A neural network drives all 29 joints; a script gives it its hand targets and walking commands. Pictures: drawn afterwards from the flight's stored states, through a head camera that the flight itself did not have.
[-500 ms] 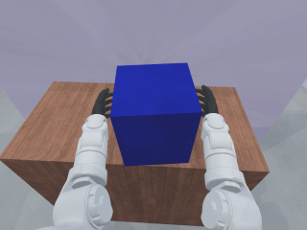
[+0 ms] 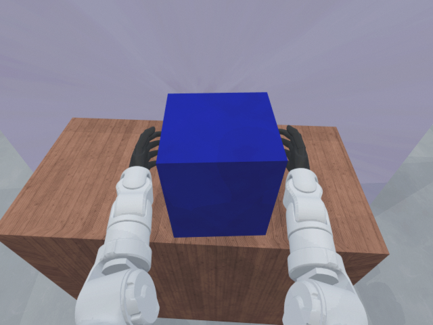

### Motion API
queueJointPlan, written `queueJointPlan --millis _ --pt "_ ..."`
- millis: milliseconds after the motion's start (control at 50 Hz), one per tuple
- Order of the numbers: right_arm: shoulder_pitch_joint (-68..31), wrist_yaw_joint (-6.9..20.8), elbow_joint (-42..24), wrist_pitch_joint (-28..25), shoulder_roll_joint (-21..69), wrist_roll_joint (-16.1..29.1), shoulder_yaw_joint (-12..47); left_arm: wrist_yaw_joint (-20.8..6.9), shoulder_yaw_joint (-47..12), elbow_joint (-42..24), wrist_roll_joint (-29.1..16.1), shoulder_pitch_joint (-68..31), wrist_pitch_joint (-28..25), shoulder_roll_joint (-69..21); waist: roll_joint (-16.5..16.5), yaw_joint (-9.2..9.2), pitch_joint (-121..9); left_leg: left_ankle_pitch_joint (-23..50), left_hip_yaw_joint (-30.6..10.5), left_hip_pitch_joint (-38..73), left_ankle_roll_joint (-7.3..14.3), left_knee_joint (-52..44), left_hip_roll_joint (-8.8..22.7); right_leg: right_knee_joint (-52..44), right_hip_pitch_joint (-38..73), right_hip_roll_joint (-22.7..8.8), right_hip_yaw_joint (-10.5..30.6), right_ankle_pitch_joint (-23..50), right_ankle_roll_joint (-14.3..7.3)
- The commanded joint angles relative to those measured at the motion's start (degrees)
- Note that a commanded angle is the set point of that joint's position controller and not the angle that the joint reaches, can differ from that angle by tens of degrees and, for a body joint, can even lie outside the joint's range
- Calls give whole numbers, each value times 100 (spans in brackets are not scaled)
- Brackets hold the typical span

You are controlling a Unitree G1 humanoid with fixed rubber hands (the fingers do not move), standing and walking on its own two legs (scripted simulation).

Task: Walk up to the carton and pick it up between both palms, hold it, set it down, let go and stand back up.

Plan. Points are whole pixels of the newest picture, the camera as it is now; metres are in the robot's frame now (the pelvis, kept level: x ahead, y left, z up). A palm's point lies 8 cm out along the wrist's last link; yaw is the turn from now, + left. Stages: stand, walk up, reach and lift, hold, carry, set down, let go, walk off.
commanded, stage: set down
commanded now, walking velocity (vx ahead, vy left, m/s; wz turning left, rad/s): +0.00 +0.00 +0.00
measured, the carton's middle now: (218, 167) +0.44 -0.01 +0.05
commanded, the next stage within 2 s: none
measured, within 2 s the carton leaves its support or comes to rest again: neither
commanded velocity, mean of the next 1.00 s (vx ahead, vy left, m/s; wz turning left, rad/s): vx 0.00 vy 0.00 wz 0.00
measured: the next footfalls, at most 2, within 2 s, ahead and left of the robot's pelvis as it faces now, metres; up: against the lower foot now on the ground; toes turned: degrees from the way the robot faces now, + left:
none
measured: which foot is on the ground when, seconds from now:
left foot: down 0.00-1.00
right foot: down 0.00-1.00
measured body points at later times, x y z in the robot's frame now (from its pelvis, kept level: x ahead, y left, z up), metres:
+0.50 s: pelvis -0.01 +0.00 +0.00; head +0.00 -0.01 +0.45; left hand +0.40 +0.15 +0.10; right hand +0.40 -0.15 +0.11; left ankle -0.02 +0.10 -0.75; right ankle -0.05 -0.11 -0.75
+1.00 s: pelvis -0.01 +0.00 +0.00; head +0.02 -0.01 +0.45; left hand +0.44 +0.16 +0.11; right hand +0.42 -0.16 +0.10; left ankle -0.02 +0.10 -0.75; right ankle -0.05 -0.11 -0.75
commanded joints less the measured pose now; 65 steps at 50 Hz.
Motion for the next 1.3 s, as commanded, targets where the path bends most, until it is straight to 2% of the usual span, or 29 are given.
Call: queueJointPlan --millis 0,40,60,80,120,140,240,260,300,340,440,500,540,600,680,740,780,900,940,960,980,1000,1020,1100,1120,1160,1180,1220,1280 --pt "-2686 713 73 -266 2461 152 1707 -735 -1682 -506 -219 -2996 -433 -2397 143 39 -2422 3064 -144 2178 -34 401 79 277 562 65 -110 3015 48" --pt "-2653 716 33 -290 2396 109 1684 -704 -1629 -537 -168 -2942 -430 -2344 69 45 -2550 2970 -140 2294 -15 384 94 259 586 79 -125 2910 59" --pt "-2628 713 35 -302 2376 85 1609 -697 -1673 -541 -123 -2923 -440 -2367 227 54 -2466 3013 -108 2247 -38 404 83 198 501 84 -108 2859 53" --pt "-2609 717 96 -304 2368 74 1627 -682 -1663 -574 -167 -2920 -440 -2385 153 28 -2426 2959 -103 2192 -31 399 93 182 566 76 -159 2798 41" --pt "-2576 731 55 -328 2275 -9 1515 -677 -1516 -424 -97 -2783 -429 -2366 74 74 -2290 2666 -83 2118 -47 330 94 141 513 70 -154 2567 57" --pt "-2493 734 117 -321 2193 -21 1450 -673 -1482 -422 -36 -2729 -428 -2305 180 70 -2155 2539 -77 2100 -42 297 87 103 463 63 -132 2446 39" --pt "-2402 735 300 -355 2054 -184 1221 -682 -1302 -305 64 -2663 -475 -2093 73 -4 -1911 1897 -54 1886 -57 210 114 26 313 71 -168 1876 21" --pt "-2449 731 309 -357 2039 -217 1221 -688 -1254 -268 74 -2672 -480 -2018 24 3 -1916 1809 -39 1932 7 137 96 57 271 74 -196 1931 75" --pt "-2402 709 322 -362 1865 -154 1200 -678 -1190 -417 1 -2794 -532 -1762 54 17 -1976 1576 -48 1809 54 106 110 88 388 45 -174 1830 69" --pt "-2501 633 170 -380 1625 -136 1152 -651 -1158 -202 -71 -2693 -515 -1575 -65 50 -1988 1479 -63 1722 29 147 118 82 323 85 -222 1590 41" --pt "-2454 556 561 -364 1261 -71 916 -559 -904 -59 -99 -2801 -538 -1093 13 -20 -1883 1102 4 1567 11 206 89 138 108 54 -235 1310 91" --pt "-2514 395 696 -436 721 27 770 -447 -763 101 -170 -2863 -585 -598 121 45 -1952 987 87 1355 -21 286 56 201 144 42 -257 1233 117" --pt "-2655 241 722 -508 322 162 737 -310 -762 184 -312 -3028 -646 -133 16 11 -2035 950 86 1307 -10 383 60 308 115 18 -281 1249 145" --pt "-2786 -71 747 -570 -405 630 861 -35 -926 307 -707 -3161 -689 679 52 47 -2257 930 41 1235 24 557 86 557 5 -1 -236 1258 170" --pt "-3232 -544 588 -543 -1006 1355 1246 347 -1325 437 -1513 -3481 -659 1295 -138 13 -2916 1549 12 1297 7 1070 68 1010 100 -16 -213 1839 260" --pt "-3497 -769 402 -549 -1177 1794 1532 508 -1471 551 -1806 -3514 -596 1572 -121 138 -3422 2025 -71 1400 47 1246 53 1379 196 -21 -164 2453 311" --pt "-3449 -913 301 -519 -1379 1915 1597 577 -1528 599 -1957 -3461 -535 1765 -20 139 -3736 2533 -86 1432 10 1471 1 1618 244 -8 -102 3022 366" --pt "-3092 -970 382 -366 -1613 2145 1799 626 -1706 412 -2184 -3319 -436 2011 -12 83 -3884 3849 -216 1954 -117 1850 41 1830 42 45 -84 3647 383" --pt "-2968 -934 409 -340 -1596 2179 1858 588 -1667 512 -2193 -3131 -420 2068 -147 184 -3723 3999 -224 1955 -130 1902 7 1851 41 76 -44 3694 417" --pt "-2918 -909 327 -344 -1572 2234 1929 572 -1723 522 -2220 -3082 -413 2049 -38 183 -3630 4021 -250 1976 -124 1906 20 1832 74 84 -28 3708 394" --pt "-2980 -880 331 -334 -1590 2272 1959 556 -1746 566 -2298 -3078 -402 1989 -112 169 -3527 3913 -250 2057 -124 1881 37 1776 -13 85 -33 3566 407" --pt "-2900 -864 442 -303 -1638 2336 1995 534 -1771 629 -2279 -3025 -366 2064 42 217 -3347 3670 -222 1940 -131 1817 11 1730 119 72 -29 3418 389" --pt "-2870 -834 424 -277 -1635 2324 1949 507 -1734 705 -2287 -3036 -341 2134 -82 239 -3202 3349 -224 1865 -115 1781 16 1687 107 81 -21 3150 389" --pt "-3094 -789 630 -218 -1795 2360 1931 446 -1775 775 -2396 -3323 -316 2280 -220 139 -2605 2352 -243 1586 -85 1672 48 1633 -136 81 -18 2272 389" --pt "-3226 -809 610 -203 -1887 2420 1897 443 -1822 731 -2467 -3423 -317 2345 -60 147 -2487 2112 -228 1406 -93 1667 34 1624 -128 52 -1 2087 334" --pt "-3394 -836 615 -138 -1888 2516 1884 415 -1913 719 -2608 -3661 -279 2414 29 116 -2398 1716 -246 1393 -116 1741 78 1614 -452 43 -30 1539 280" --pt "-3451 -853 576 -116 -1883 2555 1927 408 -1978 735 -2689 -3700 -251 2435 -35 99 -2363 1548 -242 1359 -79 1743 94 1610 -516 38 -26 1334 256" --pt "-3734 -909 365 -98 -2041 2611 1918 424 -2039 487 -2838 -4006 -262 2565 61 65 -2590 1332 -267 1327 -62 1814 120 1664 -660 21 -21 1090 201" --pt "-4167 -993 280 6 -2211 2695 1906 439 -2100 320 -2906 -4404 -177 2792 190 56 -2936 530 -203 1215 -50 1859 140 1661 -893 -46 -38 341 157"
